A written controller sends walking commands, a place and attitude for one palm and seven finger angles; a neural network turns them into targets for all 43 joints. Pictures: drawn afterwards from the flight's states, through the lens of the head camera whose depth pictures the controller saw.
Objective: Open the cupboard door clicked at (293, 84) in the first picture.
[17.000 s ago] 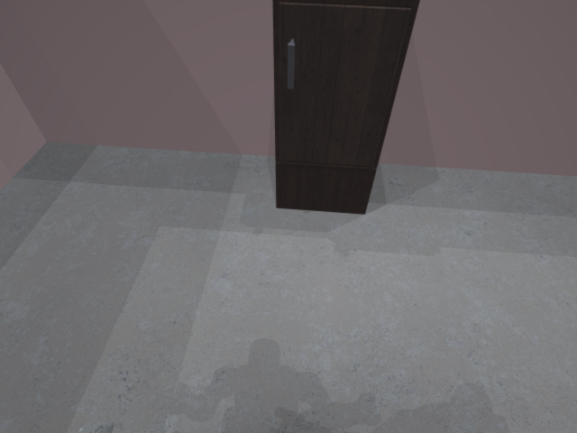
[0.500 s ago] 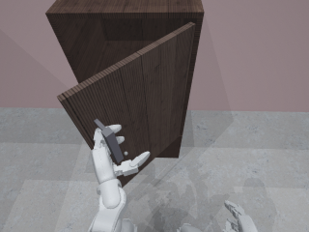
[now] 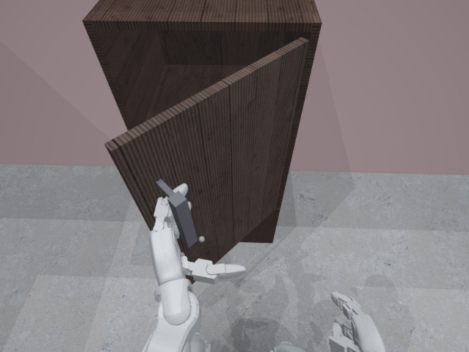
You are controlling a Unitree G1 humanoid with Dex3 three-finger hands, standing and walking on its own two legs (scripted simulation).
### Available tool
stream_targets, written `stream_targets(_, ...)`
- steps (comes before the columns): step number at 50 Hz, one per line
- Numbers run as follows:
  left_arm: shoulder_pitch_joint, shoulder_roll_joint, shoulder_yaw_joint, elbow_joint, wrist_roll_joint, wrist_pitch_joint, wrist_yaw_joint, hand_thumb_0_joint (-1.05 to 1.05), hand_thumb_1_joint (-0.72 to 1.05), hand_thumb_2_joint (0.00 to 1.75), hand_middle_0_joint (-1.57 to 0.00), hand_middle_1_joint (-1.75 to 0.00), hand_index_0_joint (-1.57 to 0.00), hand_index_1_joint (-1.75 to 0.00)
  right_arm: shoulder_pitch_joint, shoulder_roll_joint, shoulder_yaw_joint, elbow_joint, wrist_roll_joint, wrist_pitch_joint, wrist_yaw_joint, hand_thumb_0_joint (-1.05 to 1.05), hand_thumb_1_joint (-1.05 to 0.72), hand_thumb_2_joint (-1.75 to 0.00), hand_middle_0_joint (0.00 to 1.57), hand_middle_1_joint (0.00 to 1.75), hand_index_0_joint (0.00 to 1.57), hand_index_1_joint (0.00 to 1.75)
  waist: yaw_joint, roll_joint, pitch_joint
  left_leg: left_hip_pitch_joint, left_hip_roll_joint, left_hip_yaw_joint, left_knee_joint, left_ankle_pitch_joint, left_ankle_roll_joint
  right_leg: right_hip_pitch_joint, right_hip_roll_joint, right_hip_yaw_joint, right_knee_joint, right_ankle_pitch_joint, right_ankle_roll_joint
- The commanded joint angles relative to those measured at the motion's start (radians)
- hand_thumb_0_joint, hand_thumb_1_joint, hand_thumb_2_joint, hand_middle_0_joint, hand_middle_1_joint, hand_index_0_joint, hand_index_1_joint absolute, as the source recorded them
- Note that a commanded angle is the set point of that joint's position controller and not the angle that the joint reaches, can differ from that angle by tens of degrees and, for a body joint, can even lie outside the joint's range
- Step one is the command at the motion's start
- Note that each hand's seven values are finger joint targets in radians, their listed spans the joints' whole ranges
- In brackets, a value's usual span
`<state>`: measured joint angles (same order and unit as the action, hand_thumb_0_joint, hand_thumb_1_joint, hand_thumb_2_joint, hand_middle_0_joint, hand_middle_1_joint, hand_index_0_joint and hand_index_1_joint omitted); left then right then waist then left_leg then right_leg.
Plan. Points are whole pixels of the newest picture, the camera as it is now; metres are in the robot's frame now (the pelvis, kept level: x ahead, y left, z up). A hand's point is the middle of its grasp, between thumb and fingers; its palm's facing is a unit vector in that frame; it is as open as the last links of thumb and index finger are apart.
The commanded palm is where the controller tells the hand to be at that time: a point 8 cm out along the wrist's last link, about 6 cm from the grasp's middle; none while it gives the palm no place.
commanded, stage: slide the hand sideways off the handle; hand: left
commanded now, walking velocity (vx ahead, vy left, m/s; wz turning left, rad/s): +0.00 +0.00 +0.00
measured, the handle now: (177, 214) +0.34 +0.12 +0.05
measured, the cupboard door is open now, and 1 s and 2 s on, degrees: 46 47 47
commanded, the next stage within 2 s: draw the hand back to the body in 1.18 s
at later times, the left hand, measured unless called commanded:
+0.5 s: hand (188, 272) +0.24 +0.09 +0.04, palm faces -0.08 -1.00 +0.00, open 16.2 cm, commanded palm +0.21 +0.16 +0.04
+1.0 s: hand (152, 294) +0.21 +0.14 +0.04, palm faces -0.02 -1.00 -0.02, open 16.1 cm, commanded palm +0.17 +0.20 +0.04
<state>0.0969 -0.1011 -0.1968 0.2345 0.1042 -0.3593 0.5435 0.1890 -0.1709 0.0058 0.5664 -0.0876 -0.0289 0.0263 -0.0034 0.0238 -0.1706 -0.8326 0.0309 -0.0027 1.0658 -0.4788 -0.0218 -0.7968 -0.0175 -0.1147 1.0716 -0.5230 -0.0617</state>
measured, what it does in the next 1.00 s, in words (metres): stands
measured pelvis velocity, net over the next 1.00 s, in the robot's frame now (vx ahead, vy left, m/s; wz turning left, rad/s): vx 0.00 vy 0.01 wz -0.01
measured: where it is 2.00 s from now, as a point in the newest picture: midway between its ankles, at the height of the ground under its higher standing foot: outside the picture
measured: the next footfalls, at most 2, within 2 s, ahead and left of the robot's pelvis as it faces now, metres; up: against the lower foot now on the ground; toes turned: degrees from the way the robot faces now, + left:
none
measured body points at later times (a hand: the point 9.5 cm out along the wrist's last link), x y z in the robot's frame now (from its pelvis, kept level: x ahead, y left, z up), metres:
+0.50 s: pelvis -0.01 +0.02 -0.01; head +0.04 +0.01 +0.44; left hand +0.24 +0.14 +0.05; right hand +0.16 -0.20 -0.10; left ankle +0.02 +0.13 -0.66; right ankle +0.00 -0.08 -0.66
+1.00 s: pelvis +0.00 +0.01 -0.02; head +0.06 +0.01 +0.43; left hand +0.20 +0.19 +0.04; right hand +0.18 -0.21 -0.10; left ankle +0.02 +0.13 -0.66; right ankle +0.00 -0.08 -0.66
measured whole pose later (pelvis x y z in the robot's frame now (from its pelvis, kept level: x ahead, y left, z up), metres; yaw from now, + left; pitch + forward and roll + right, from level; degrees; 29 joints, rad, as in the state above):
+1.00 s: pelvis +0.00 +0.01 -0.02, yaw -1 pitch +15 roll -1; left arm 0.51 0.14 -0.07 -0.16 -0.12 -0.40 -0.05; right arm 0.24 -0.21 0.01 0.42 -0.01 -0.05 -0.01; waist 0.00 0.03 -0.16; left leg -0.92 0.04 0.00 1.19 -0.54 0.00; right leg -0.87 -0.01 -0.11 1.16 -0.56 -0.04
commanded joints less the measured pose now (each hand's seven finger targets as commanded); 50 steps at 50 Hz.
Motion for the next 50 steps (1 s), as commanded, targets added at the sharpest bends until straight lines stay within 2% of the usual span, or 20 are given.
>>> stream_targets(1, -0.222, 0.156, -0.072, -0.313, 0.073, -0.142, -0.271, 0.00, -0.50, 0.30, -0.15, -0.30, -0.15, -0.30, 0.001, -0.134, -0.049, -0.145, 0.023, -0.038, -0.014, 0.00, -0.90, -0.90, 0.20, 0.30, 0.20, 0.30, -0.058, -0.068, -0.259, 0.131, -0.042, -0.008, -0.071, 0.224, 0.052, 0.154, -0.010, 0.124, -0.158, 0.401, 0.035)
stream_targets(2, -0.202, 0.171, -0.080, -0.328, 0.052, -0.158, -0.359, 0.00, -0.50, 0.30, -0.15, -0.30, -0.15, -0.30, -0.004, -0.136, -0.047, -0.160, 0.029, -0.037, -0.020, 0.00, -0.90, -0.90, 0.20, 0.30, 0.20, 0.30, -0.051, -0.032, -0.288, 0.148, -0.044, -0.004, -0.068, 0.240, 0.054, 0.169, -0.010, 0.131, -0.149, 0.428, 0.031)
stream_targets(3, -0.188, 0.154, -0.105, -0.331, 0.013, -0.167, -0.442, 0.00, -0.50, 0.30, -0.15, -0.30, -0.15, -0.30, 0.002, -0.134, -0.042, -0.171, 0.041, -0.040, -0.021, 0.00, -0.90, -0.90, 0.20, 0.30, 0.20, 0.30, -0.063, -0.041, -0.261, 0.147, -0.043, -0.009, -0.070, 0.232, 0.054, 0.161, -0.009, 0.123, -0.149, 0.417, 0.031)
stream_targets(5, -0.174, 0.103, -0.109, -0.350, -0.106, -0.161, -0.544, 0.00, -0.50, 0.30, -0.15, -0.30, -0.15, -0.30, -0.013, -0.134, -0.037, -0.203, 0.068, -0.051, -0.026, 0.00, -0.90, -0.90, 0.20, 0.30, 0.20, 0.30, -0.058, -0.020, -0.234, 0.166, -0.040, -0.017, -0.082, 0.203, 0.053, 0.138, 0.003, 0.111, -0.162, 0.346, 0.025)
stream_targets(6, -0.137, 0.083, -0.086, -0.337, -0.163, -0.148, -0.556, 0.00, -0.50, 0.30, -0.15, -0.30, -0.15, -0.30, -0.020, -0.133, -0.035, -0.213, 0.076, -0.058, -0.029, 0.00, -0.90, -0.90, 0.20, 0.30, 0.20, 0.30, -0.049, -0.048, -0.209, 0.156, -0.040, -0.020, -0.088, 0.176, 0.049, 0.129, 0.008, 0.099, -0.170, 0.305, 0.030)
stream_targets(8, -0.103, 0.090, -0.023, -0.324, -0.220, -0.122, -0.530, 0.00, -0.50, 0.30, -0.15, -0.30, -0.15, -0.30, -0.030, -0.141, -0.033, -0.226, 0.083, -0.063, -0.032, 0.00, -0.90, -0.90, 0.20, 0.30, 0.20, 0.30, -0.030, -0.088, -0.182, 0.132, -0.040, -0.026, -0.104, 0.118, 0.042, 0.112, 0.012, 0.087, -0.185, 0.201, 0.034)
stream_targets(10, -0.071, 0.124, 0.020, -0.330, -0.209, -0.107, -0.482, 0.00, -0.50, 0.30, -0.15, -0.30, -0.15, -0.30, -0.035, -0.145, -0.031, -0.240, 0.079, -0.064, -0.027, 0.00, -0.90, -0.90, 0.20, 0.30, 0.20, 0.30, -0.007, -0.078, -0.179, 0.115, -0.044, -0.027, -0.108, 0.111, 0.041, 0.109, 0.012, 0.082, -0.172, 0.166, 0.030)
stream_targets(13, -0.049, 0.133, 0.010, -0.350, -0.143, -0.106, -0.428, 0.00, -0.50, 0.30, -0.15, -0.30, -0.15, -0.30, -0.012, -0.144, -0.036, -0.250, 0.070, -0.058, -0.014, 0.00, -0.90, -0.90, 0.20, 0.30, 0.20, 0.30, -0.013, -0.085, -0.188, 0.112, -0.043, -0.025, -0.098, 0.122, 0.042, 0.084, 0.011, 0.078, -0.146, 0.183, 0.031)
stream_targets(16, 0.028, 0.174, 0.046, -0.373, -0.122, -0.105, -0.415, 0.00, -0.50, 0.30, -0.15, -0.30, -0.15, -0.30, -0.008, -0.143, -0.039, -0.269, 0.069, -0.049, -0.010, 0.00, -0.90, -0.90, 0.20, 0.30, 0.20, 0.30, 0.006, -0.083, -0.194, 0.091, -0.044, -0.017, -0.100, 0.120, 0.042, 0.110, 0.012, 0.087, -0.143, 0.184, 0.027)
stream_targets(17, 0.034, 0.172, 0.038, -0.385, -0.116, -0.105, -0.418, 0.00, -0.50, 0.30, -0.15, -0.30, -0.15, -0.30, -0.010, -0.144, -0.038, -0.274, 0.070, -0.046, -0.009, 0.00, -0.90, -0.90, 0.20, 0.30, 0.20, 0.30, 0.002, -0.072, -0.186, 0.092, -0.043, -0.015, -0.101, 0.114, 0.041, 0.101, 0.012, 0.087, -0.142, 0.179, 0.027)
stream_targets(21, 0.052, 0.189, 0.053, -0.428, -0.126, -0.102, -0.427, 0.00, -0.50, 0.30, -0.15, -0.30, -0.15, -0.30, -0.016, -0.143, -0.034, -0.286, 0.073, -0.040, -0.015, 0.00, -0.90, -0.90, 0.20, 0.30, 0.20, 0.30, -0.002, -0.058, -0.169, 0.081, -0.041, -0.018, -0.103, 0.082, 0.041, 0.090, 0.017, 0.090, -0.149, 0.138, 0.027)
stream_targets(24, 0.132, 0.183, 0.064, -0.456, -0.151, -0.102, -0.439, 0.00, -0.50, 0.30, -0.15, -0.30, -0.15, -0.30, -0.007, -0.141, -0.034, -0.291, 0.075, -0.046, -0.017, 0.00, -0.90, -0.90, 0.20, 0.30, 0.20, 0.30, 0.004, -0.052, -0.180, 0.094, -0.040, -0.018, -0.102, 0.101, 0.039, 0.096, 0.023, 0.080, -0.143, 0.166, 0.026)
stream_targets(32, 0.199, 0.211, 0.083, -0.520, -0.173, -0.113, -0.483, 0.00, -0.50, 0.30, -0.15, -0.30, -0.15, -0.30, -0.004, -0.144, -0.033, -0.298, 0.077, -0.059, -0.027, 0.00, -0.90, -0.90, 0.20, 0.30, 0.20, 0.30, -0.013, -0.041, -0.156, 0.072, -0.040, -0.025, -0.080, 0.101, 0.039, 0.067, 0.026, 0.077, -0.125, 0.173, 0.030)
stream_targets(33, 0.236, 0.232, 0.108, -0.522, -0.177, -0.114, -0.488, 0.00, -0.50, 0.30, -0.15, -0.30, -0.15, -0.30, -0.002, -0.146, -0.035, -0.301, 0.078, -0.060, -0.028, 0.00, -0.90, -0.90, 0.20, 0.30, 0.20, 0.30, 0.000, -0.031, -0.156, 0.067, -0.040, -0.022, -0.079, 0.097, 0.037, 0.070, 0.027, 0.080, -0.125, 0.164, 0.029)
stream_targets(35, 0.272, 0.232, 0.107, -0.545, -0.185, -0.114, -0.501, 0.00, -0.50, 0.30, -0.15, -0.30, -0.15, -0.30, 0.001, -0.146, -0.036, -0.307, 0.079, -0.064, -0.032, 0.00, -0.90, -0.90, 0.20, 0.30, 0.20, 0.30, -0.004, -0.049, -0.175, 0.067, -0.041, -0.024, -0.071, 0.120, 0.040, 0.084, 0.029, 0.081, -0.119, 0.191, 0.030)
stream_targets(38, 0.303, 0.249, 0.131, -0.543, -0.199, -0.107, -0.524, 0.00, -0.50, 0.30, -0.15, -0.30, -0.15, -0.30, 0.008, -0.147, -0.037, -0.305, 0.080, -0.066, -0.036, 0.00, -0.90, -0.90, 0.20, 0.30, 0.20, 0.30, -0.007, -0.058, -0.152, 0.048, -0.042, -0.022, -0.059, 0.120, 0.039, 0.077, 0.028, 0.083, -0.119, 0.202, 0.033)
stream_targets(40, 0.346, 0.264, 0.149, -0.576, -0.209, -0.109, -0.539, 0.00, -0.50, 0.30, -0.15, -0.30, -0.15, -0.30, 0.007, -0.148, -0.039, -0.313, 0.082, -0.067, -0.039, 0.00, -0.90, -0.90, 0.20, 0.30, 0.20, 0.30, 0.002, -0.042, -0.172, 0.049, -0.043, -0.022, -0.055, 0.138, 0.040, 0.094, 0.030, 0.085, -0.112, 0.217, 0.031)
stream_targets(42, 0.338, 0.251, 0.129, -0.602, -0.215, -0.110, -0.552, 0.00, -0.50, 0.30, -0.15, -0.30, -0.15, -0.30, 0.010, -0.147, -0.038, -0.313, 0.083, -0.070, -0.041, 0.00, -0.90, -0.90, 0.20, 0.30, 0.20, 0.30, -0.009, -0.021, -0.171, 0.058, -0.043, -0.023, -0.050, 0.146, 0.040, 0.076, 0.030, 0.077, -0.105, 0.231, 0.033)
stream_targets(45, 0.406, 0.284, 0.179, -0.593, -0.233, -0.108, -0.572, 0.00, -0.50, 0.30, -0.15, -0.30, -0.15, -0.30, 0.014, -0.148, -0.044, -0.313, 0.084, -0.071, -0.048, 0.00, -0.90, -0.90, 0.20, 0.30, 0.20, 0.30, 0.000, -0.066, -0.180, 0.031, -0.044, -0.025, -0.035, 0.160, 0.040, 0.103, 0.032, 0.086, -0.104, 0.247, 0.034)
stream_targets(50, 0.455, 0.297, 0.195, -0.644, -0.253, -0.124, -0.609, 0.00, -0.50, 0.30, -0.15, -0.30, -0.15, -0.30, 0.009, -0.145, -0.050, -0.313, 0.089, -0.077, -0.055, 0.00, -0.90, -0.90, 0.20, 0.30, 0.20, 0.30, 0.005, -0.019, -0.194, 0.039, -0.045, -0.024, -0.022, 0.198, 0.040, 0.099, 0.033, 0.083, -0.081, 0.291, 0.033)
